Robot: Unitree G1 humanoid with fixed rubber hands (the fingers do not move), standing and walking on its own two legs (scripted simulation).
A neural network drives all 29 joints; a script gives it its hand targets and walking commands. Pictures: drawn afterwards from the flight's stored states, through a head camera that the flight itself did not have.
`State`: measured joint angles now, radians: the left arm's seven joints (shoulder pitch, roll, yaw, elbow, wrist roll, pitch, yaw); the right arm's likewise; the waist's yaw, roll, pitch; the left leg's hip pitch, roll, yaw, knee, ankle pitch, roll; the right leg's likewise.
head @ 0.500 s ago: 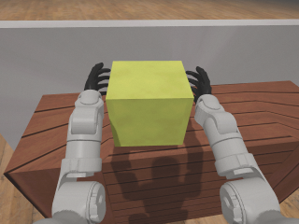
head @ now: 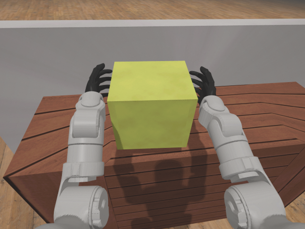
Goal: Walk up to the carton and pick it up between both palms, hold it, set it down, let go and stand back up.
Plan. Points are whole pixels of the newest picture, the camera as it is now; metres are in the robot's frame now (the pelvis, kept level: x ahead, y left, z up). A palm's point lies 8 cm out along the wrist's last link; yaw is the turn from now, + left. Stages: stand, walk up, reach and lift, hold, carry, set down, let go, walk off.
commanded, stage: hold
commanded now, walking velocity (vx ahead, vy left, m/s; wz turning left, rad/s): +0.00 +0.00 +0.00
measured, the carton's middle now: (151, 105) +0.39 +0.01 +0.16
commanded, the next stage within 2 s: none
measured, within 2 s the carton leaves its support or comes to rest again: neither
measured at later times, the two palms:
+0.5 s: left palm (94, 94) +0.37 +0.15 +0.21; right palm (206, 97) +0.37 -0.13 +0.20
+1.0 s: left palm (94, 94) +0.38 +0.15 +0.21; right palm (206, 97) +0.37 -0.13 +0.20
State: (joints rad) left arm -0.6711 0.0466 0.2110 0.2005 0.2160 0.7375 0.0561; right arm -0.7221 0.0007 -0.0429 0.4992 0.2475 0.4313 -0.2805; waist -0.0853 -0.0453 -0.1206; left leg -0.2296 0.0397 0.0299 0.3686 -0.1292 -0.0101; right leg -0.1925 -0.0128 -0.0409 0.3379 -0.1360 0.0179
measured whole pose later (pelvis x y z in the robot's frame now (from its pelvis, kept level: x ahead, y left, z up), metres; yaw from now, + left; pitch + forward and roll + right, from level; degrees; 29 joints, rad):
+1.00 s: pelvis +0.00 +0.00 +0.00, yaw +0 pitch -1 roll -1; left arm -0.68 0.05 0.22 0.21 0.22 0.74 0.05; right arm -0.72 0.00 -0.04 0.51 0.24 0.43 -0.28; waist -0.09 -0.05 -0.12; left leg -0.23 0.04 0.03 0.37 -0.13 -0.01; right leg -0.19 -0.01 -0.04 0.34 -0.14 0.02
